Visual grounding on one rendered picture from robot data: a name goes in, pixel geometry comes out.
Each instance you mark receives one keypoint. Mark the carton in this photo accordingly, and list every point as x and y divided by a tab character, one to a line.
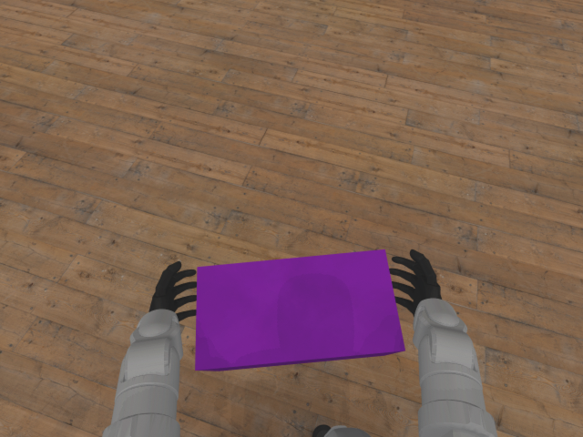
299	310

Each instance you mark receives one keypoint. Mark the right robot forearm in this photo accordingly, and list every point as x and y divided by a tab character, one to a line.
453	403

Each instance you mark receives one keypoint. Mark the left robot hand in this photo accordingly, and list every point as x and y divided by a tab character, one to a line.
165	293

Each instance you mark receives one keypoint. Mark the right robot hand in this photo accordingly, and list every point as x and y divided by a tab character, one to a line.
423	279

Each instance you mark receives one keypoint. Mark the left robot forearm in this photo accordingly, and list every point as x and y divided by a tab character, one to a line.
148	382

